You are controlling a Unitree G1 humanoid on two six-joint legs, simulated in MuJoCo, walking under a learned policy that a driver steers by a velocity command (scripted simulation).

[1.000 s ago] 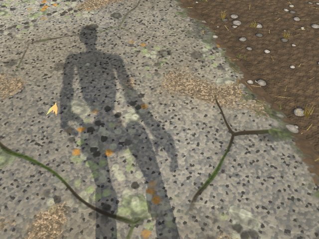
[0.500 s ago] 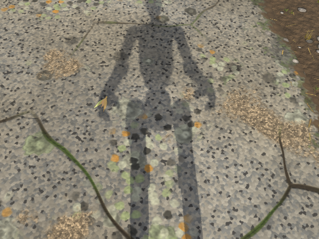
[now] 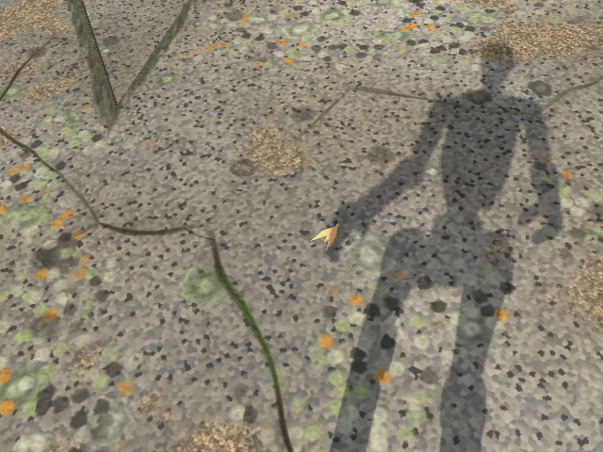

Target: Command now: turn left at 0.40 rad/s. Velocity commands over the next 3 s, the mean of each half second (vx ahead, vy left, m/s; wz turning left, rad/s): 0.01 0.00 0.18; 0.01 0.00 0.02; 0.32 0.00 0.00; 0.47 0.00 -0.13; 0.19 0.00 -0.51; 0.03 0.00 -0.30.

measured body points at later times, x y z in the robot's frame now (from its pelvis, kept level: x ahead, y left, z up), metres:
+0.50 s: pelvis +0.00 +0.03 +0.00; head +0.01 +0.04 +0.45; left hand +0.08 +0.31 -0.13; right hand +0.19 -0.19 -0.10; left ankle -0.02 +0.14 -0.74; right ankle +0.01 -0.12 -0.74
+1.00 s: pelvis +0.01 +0.03 +0.00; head +0.01 +0.03 +0.44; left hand +0.04 +0.30 -0.15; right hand +0.12 -0.22 -0.13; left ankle -0.02 +0.14 -0.74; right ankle +0.01 -0.12 -0.74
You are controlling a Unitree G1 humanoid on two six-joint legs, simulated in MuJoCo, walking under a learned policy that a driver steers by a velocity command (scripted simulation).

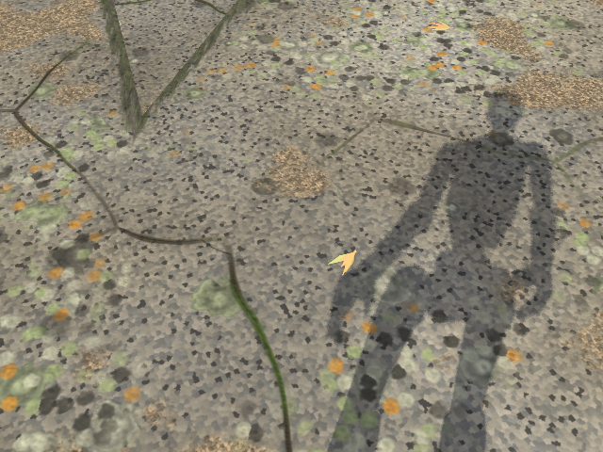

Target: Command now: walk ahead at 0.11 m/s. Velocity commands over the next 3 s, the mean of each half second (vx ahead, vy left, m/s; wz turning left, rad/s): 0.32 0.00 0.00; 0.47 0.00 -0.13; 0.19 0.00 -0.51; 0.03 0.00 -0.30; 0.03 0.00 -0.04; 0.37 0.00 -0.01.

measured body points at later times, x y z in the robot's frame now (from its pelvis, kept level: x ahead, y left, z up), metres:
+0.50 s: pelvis +0.14 -0.04 +0.01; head +0.17 -0.06 +0.46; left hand +0.05 +0.20 -0.12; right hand +0.35 -0.27 -0.10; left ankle +0.30 +0.12 -0.68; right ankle +0.01 -0.13 -0.74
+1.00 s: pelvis +0.43 +0.00 +0.01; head +0.44 -0.01 +0.46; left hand +0.59 +0.25 -0.10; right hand +0.42 -0.27 -0.13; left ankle +0.39 +0.09 -0.74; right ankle +0.59 -0.19 -0.67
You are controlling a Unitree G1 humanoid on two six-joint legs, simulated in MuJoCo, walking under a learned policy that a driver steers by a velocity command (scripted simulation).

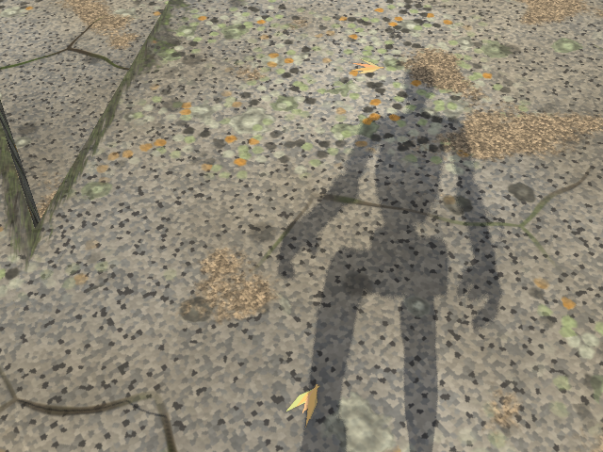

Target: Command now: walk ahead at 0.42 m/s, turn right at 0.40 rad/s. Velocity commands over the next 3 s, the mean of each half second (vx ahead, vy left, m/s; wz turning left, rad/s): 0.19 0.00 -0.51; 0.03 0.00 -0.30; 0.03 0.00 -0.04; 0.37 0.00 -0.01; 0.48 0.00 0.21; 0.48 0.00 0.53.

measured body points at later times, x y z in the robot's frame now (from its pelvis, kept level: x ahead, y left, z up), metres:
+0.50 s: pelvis +0.19 -0.04 -0.01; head +0.23 -0.08 +0.44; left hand +0.39 +0.20 -0.10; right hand +0.27 -0.35 -0.13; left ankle +0.29 +0.12 -0.69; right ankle +0.24 -0.13 -0.74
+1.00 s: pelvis +0.24 -0.01 -0.01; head +0.26 -0.01 +0.44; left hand +0.47 +0.17 -0.12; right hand +0.24 -0.30 -0.12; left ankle +0.30 +0.10 -0.74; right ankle +0.16 -0.13 -0.74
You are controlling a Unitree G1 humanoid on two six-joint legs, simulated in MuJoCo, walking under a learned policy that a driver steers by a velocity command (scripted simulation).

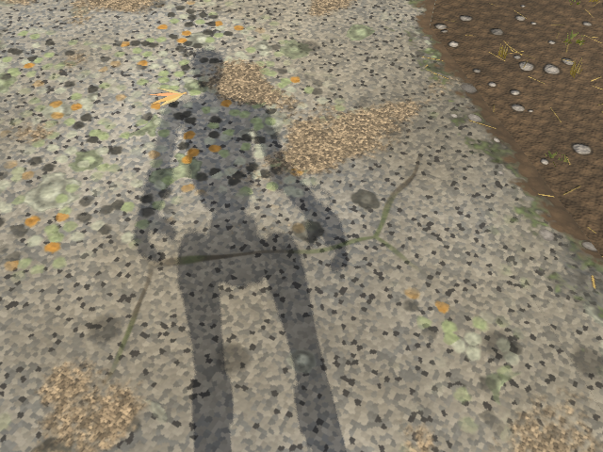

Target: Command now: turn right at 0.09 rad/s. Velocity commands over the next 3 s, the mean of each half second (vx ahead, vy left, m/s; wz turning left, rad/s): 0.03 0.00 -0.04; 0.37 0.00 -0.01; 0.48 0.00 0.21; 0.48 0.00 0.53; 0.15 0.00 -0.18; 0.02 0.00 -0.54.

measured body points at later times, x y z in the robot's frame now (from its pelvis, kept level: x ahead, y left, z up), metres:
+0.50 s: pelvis +0.01 -0.02 +0.00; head +0.01 -0.02 +0.45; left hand +0.09 +0.24 -0.13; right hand +0.07 -0.29 -0.14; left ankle +0.01 +0.12 -0.73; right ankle -0.02 -0.14 -0.74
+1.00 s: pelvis +0.18 +0.01 +0.00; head +0.21 +0.03 +0.45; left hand +0.41 +0.23 -0.09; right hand +0.10 -0.24 -0.13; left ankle +0.03 +0.11 -0.74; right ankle +0.37 -0.14 -0.69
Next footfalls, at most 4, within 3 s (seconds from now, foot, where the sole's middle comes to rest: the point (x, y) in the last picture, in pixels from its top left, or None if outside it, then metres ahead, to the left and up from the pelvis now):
1.10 right None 0.44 -0.12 -0.77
1.66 left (236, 354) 0.72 0.15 -0.77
2.12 right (267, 245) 1.05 0.08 -0.77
2.56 left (190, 275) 0.95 0.29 -0.77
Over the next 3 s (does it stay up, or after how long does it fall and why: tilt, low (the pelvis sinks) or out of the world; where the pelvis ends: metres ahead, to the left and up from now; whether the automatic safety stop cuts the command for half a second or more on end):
stays up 0.91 0.13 -0.01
